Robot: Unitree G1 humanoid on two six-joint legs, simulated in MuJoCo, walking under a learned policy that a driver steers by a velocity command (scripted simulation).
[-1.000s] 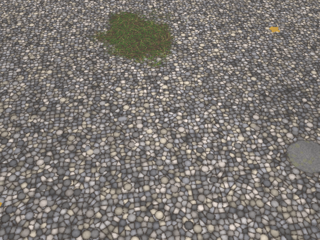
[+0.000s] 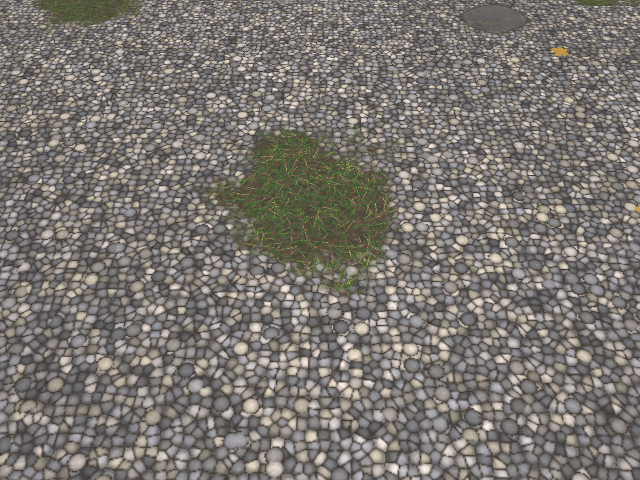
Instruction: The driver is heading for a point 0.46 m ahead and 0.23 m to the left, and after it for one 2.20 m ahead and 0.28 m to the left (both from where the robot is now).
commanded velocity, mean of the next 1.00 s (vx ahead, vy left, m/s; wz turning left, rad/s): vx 0.50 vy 0.00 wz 0.53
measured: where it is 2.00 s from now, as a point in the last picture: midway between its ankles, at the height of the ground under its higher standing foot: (221, 249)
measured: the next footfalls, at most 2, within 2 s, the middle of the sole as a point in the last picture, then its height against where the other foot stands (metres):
left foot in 0.16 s outside the picture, level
right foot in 0.64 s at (349, 444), level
